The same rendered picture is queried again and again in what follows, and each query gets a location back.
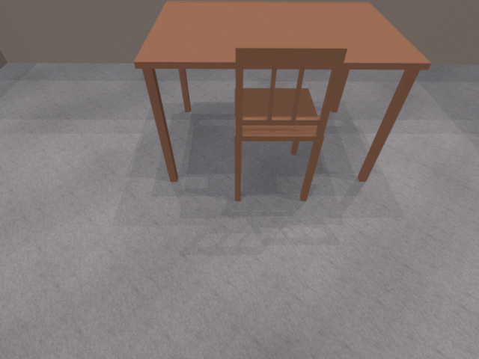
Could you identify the chair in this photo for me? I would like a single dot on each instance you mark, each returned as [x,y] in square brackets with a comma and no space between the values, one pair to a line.
[283,114]

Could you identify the table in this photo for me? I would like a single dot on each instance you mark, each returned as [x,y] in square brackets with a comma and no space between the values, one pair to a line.
[204,35]

